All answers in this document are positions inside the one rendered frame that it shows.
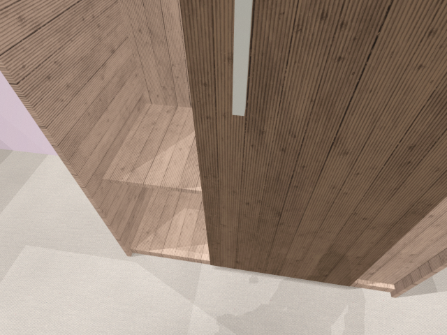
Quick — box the handle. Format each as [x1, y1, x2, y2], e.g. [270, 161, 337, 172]
[232, 0, 253, 116]

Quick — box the wardrobe door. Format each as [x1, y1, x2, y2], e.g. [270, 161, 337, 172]
[358, 197, 447, 285]
[179, 0, 447, 286]

